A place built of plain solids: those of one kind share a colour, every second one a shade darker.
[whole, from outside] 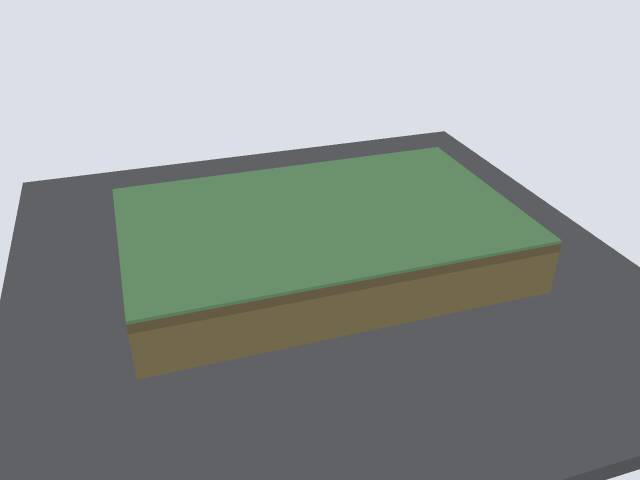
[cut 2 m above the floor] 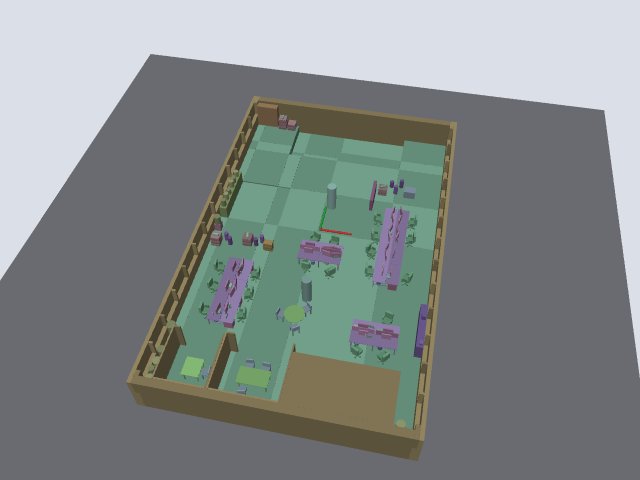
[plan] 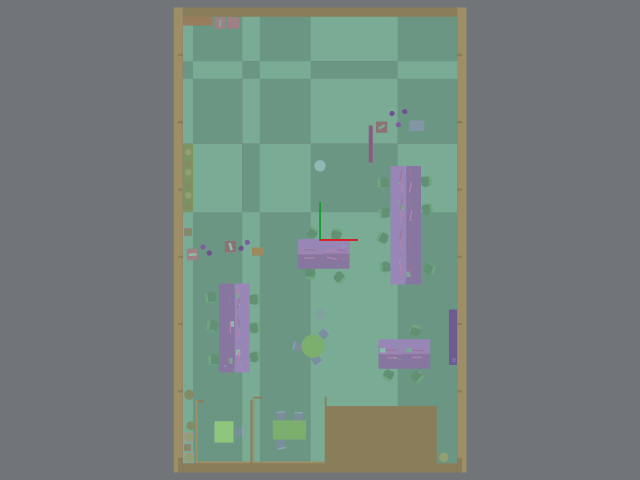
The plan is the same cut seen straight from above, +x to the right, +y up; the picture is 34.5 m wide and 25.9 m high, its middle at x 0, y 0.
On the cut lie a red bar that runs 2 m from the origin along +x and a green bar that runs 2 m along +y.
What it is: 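An open-plan office floor, part of it under refit; desks in benches, packed with the room that their use needs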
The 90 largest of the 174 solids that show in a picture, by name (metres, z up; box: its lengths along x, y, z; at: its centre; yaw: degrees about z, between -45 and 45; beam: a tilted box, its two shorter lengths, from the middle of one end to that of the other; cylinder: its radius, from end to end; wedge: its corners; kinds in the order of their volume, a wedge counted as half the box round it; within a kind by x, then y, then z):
{
 "floor_1": {"box": [0.55, 3.7, 0.73], "at": [-7.13, 3.35, 0.32]},
 "floor_2": {"box": [0.55, 13.55, 0.73], "at": [-7.12, -5.28, 0.32]},
 "floor_3": {"box": [0.55, 3.5, 0.73], "at": [-7.12, 6.95, 0.32]},
 "floor_4": {"box": [0.55, 0.95, 0.73], "at": [-7.12, 9.18, 0.32]},
 "floor_5": {"box": [0.55, 2.4, 0.73], "at": [-7.12, 10.85, 0.32]},
 "floor_6": {"box": [2.65, 13.55, 0.73], "at": [-5.53, -5.28, 0.32]},
 "floor_7": {"box": [2.65, 3.5, 0.73], "at": [-5.53, 6.95, 0.32]},
 "floor_8": {"box": [2.65, 0.95, 0.73], "at": [-5.53, 9.18, 0.32]},
 "floor_9": {"box": [2.65, 2.4, 0.73], "at": [-5.53, 10.85, 0.32]},
 "floor_10": {"box": [2.65, 3.7, 0.64], "at": [-5.52, 3.35, 0.27]},
 "floor_11": {"box": [0.95, 13.55, 0.73], "at": [-3.73, -5.28, 0.32]},
 "floor_12": {"box": [0.95, 3.7, 0.64], "at": [-3.73, 3.35, 0.27]},
 "floor_13": {"box": [0.95, 3.5, 0.73], "at": [-3.73, 6.95, 0.32]},
 "floor_14": {"box": [0.95, 0.95, 0.11], "at": [-3.72, 9.18, 0.01]},
 "floor_15": {"box": [0.95, 2.4, 0.11], "at": [-3.72, 10.85, 0.01]},
 "floor_16": {"box": [2.75, 13.55, 0.73], "at": [-1.88, -5.28, 0.32]},
 "floor_17": {"box": [2.75, 3.5, 0.73], "at": [-1.88, 6.95, 0.32]},
 "floor_18": {"box": [2.75, 0.95, 0.11], "at": [-1.88, 9.18, 0.01]},
 "floor_19": {"box": [2.75, 2.4, 0.11], "at": [-1.88, 10.85, 0.01]},
 "floor_20": {"box": [2.75, 3.7, 0.73], "at": [-1.87, 3.35, 0.32]},
 "floor_21": {"box": [4.7, 13.55, 0.73], "at": [1.85, -5.28, 0.32]},
 "floor_22": {"box": [4.7, 3.7, 0.73], "at": [1.85, 3.35, 0.32]},
 "floor_23": {"box": [4.7, 3.5, 0.73], "at": [1.85, 6.95, 0.32]},
 "floor_24": {"box": [4.7, 0.95, 0.73], "at": [1.85, 9.17, 0.32]},
 "floor_25": {"box": [4.7, 2.4, 0.11], "at": [1.85, 10.85, 0.01]},
 "floor_26": {"box": [3.2, 13.55, 0.73], "at": [5.8, -5.28, 0.32]},
 "floor_27": {"box": [3.2, 3.7, 0.73], "at": [5.8, 3.35, 0.32]},
 "floor_28": {"box": [3.2, 3.5, 0.73], "at": [5.8, 6.95, 0.32]},
 "floor_29": {"box": [3.2, 0.95, 0.73], "at": [5.8, 9.18, 0.32]},
 "floor_30": {"box": [3.2, 2.4, 0.73], "at": [5.8, 10.85, 0.32]},
 "wall_1": {"box": [0.24, 25.1, 1.35], "at": [-7.78, 0.0, 2.27]},
 "wall_2": {"box": [0.5, 25.1, 1.65], "at": [-7.65, 0.0, 0.77]},
 "wall_3": {"box": [0.5, 25.1, 0.6], "at": [-7.65, 0.0, 3.24]},
 "wall_4": {"box": [0.26, 0.81, 1.35], "at": [-7.53, -12.14, 2.27]},
 "wall_5": {"box": [0.26, 0.13, 1.35], "at": [-7.53, -9.98, 2.27]},
 "wall_6": {"box": [0.26, 0.13, 1.35], "at": [-7.53, -8.17, 2.27]},
 "wall_7": {"box": [0.26, 0.13, 1.35], "at": [-7.53, -6.35, 2.27]},
 "wall_8": {"box": [0.26, 0.13, 1.35], "at": [-7.53, -4.54, 2.27]},
 "wall_9": {"box": [0.26, 0.81, 1.35], "at": [-7.53, 12.14, 2.27]},
 "wall_10": {"box": [0.1, 3.4, 2.86], "at": [-6.65, -10.35, 2.11]},
 "wall_11": {"box": [0.34, 0.1, 2.86], "at": [-6.43, -8.7, 2.11]},
 "wall_12": {"box": [2.85, 0.1, 2.86], "at": [-5.17, -12.0, 2.11]},
 "wall_13": {"box": [0.1, 3.4, 2.86], "at": [-3.7, -10.35, 2.11]},
 "wall_14": {"box": [0.1, 3.6, 2.86], "at": [-3.6, -10.25, 2.11]},
 "wall_15": {"box": [0.43, 0.1, 2.86], "at": [-3.33, -8.5, 2.11]},
 "wall_16": {"box": [3.8, 0.1, 2.86], "at": [-1.65, -12.0, 2.11]},
 "wall_17": {"box": [14.8, 0.5, 3.59], "at": [0.0, -12.3, 1.75]},
 "wall_18": {"box": [14.8, 0.5, 3.59], "at": [0.0, 12.3, 1.75]},
 "wall_19": {"box": [0.1, 3.6, 2.86], "at": [0.3, -10.25, 2.11]},
 "wall_20": {"box": [5.95, 3.1, 2.86], "at": [3.33, -10.5, 2.11]},
 "wall_21": {"box": [0.26, 0.81, 1.35], "at": [7.53, -12.14, 2.27]},
 "wall_22": {"box": [0.26, 0.13, 1.35], "at": [7.53, -9.98, 2.27]},
 "wall_23": {"box": [0.26, 0.13, 1.35], "at": [7.53, -8.17, 2.27]},
 "wall_24": {"box": [0.26, 0.13, 1.35], "at": [7.53, -6.35, 2.27]},
 "wall_25": {"box": [0.26, 0.13, 1.35], "at": [7.53, -4.54, 2.27]},
 "wall_26": {"box": [0.26, 0.13, 1.35], "at": [7.53, -0.91, 2.27]},
 "wall_27": {"box": [0.26, 0.13, 1.35], "at": [7.53, 0.91, 2.27]},
 "wall_28": {"box": [0.26, 0.13, 1.35], "at": [7.53, 4.54, 2.27]},
 "wall_29": {"box": [0.26, 0.13, 1.35], "at": [7.53, 6.35, 2.27]},
 "wall_30": {"box": [0.26, 0.13, 1.35], "at": [7.53, 8.17, 2.27]},
 "wall_31": {"box": [0.26, 0.13, 1.35], "at": [7.53, 9.98, 2.27]},
 "wall_32": {"box": [0.26, 0.81, 1.35], "at": [7.53, 12.14, 2.27]},
 "wall_33": {"box": [0.5, 25.1, 1.65], "at": [7.65, 0.0, 0.77]},
 "wall_34": {"box": [0.24, 25.1, 1.35], "at": [7.78, 0.0, 2.27]},
 "roof_1": {"box": [15.8, 25.1, 0.2], "at": [0.0, 0.0, 3.64]},
 "joinery_1": {"box": [0.5, 3.7, 0.92], "at": [-7.1, 3.35, 1.15]},
 "column_1": {"cylinder": 0.31, "from": [0.0, -4.0, 0.68], "to": [0.0, -4.0, 3.54]},
 "column_2": {"cylinder": 0.31, "from": [0.0, 4.0, 0.68], "to": [0.0, 4.0, 3.54]},
 "store_1": {"box": [0.44, 3.0, 1.14], "at": [7.18, -5.25, 1.25]},
 "lockers_1": {"box": [1.6, 0.48, 1.81], "at": [-6.6, 11.81, 1.59]},
 "plant_1": {"cylinder": 0.19, "from": [-7.15, -11.2, 1.2], "to": [-7.15, -11.2, 2.1]},
 "plant_2": {"cylinder": 0.22, "from": [-7.12, 0.42, 1.31], "to": [-7.12, 0.42, 1.94]},
 "plant_3": {"cylinder": 0.17, "from": [-7.1, 1.8, 1.61], "to": [-7.1, 1.8, 2.14]},
 "plant_4": {"cylinder": 0.17, "from": [-7.1, 3.64, 1.61], "to": [-7.1, 3.64, 2.14]},
 "plant_5": {"cylinder": 0.24, "from": [-7.08, -10.62, 1.18], "to": [-7.08, -10.62, 1.97]},
 "plant_6": {"cylinder": 0.26, "from": [-7.05, -11.75, 1.19], "to": [-7.05, -11.75, 2.03]},
 "plant_7": {"cylinder": 0.27, "from": [-7.05, -8.35, 1.33], "to": [-7.05, -8.35, 2.15]},
 "plant_8": {"cylinder": 0.24, "from": [-6.97, -10.03, 1.29], "to": [-6.97, -10.03, 2.24]},
 "plant_9": {"cylinder": 0.25, "from": [6.67, -11.72, 1.3], "to": [6.67, -11.72, 2.31]},
 "fence_1": {"box": [0.22, 2.0, 1.0], "at": [2.74, 5.18, 1.18]},
 "pedestal_1": {"box": [0.56, 0.42, 0.57], "at": [-4.15, -6.85, 0.97]},
 "pedestal_2": {"box": [0.56, 0.42, 0.57], "at": [5.1, -2.1, 0.97]},
 "crate_1": {"box": [0.8, 0.56, 0.6], "at": [5.23, 6.16, 0.98]},
 "desk_1": {"box": [0.2, 4.3, 0.13], "at": [-4.62, -4.75, 1.32]},
 "desk_2": {"box": [0.2, 5.9, 0.13], "at": [4.62, 0.8, 1.32]},
 "table_1": {"box": [1.03, 1.15, 0.04], "at": [-5.17, -10.35, 1.4]},
 "table_2": {"box": [1.81, 1.03, 0.04], "at": [-1.65, -10.25, 1.4]},
 "tub_1": {"box": [0.43, 0.43, 0.63], "at": [-7.12, 0.43, 1.0]},
 "stack_1": {"box": [0.6, 0.6, 0.13], "at": [-6.88, -0.79, 1.39]},
 "stack_2": {"box": [0.6, 0.6, 0.13], "at": [-5.38, 11.7, 1.55]}
}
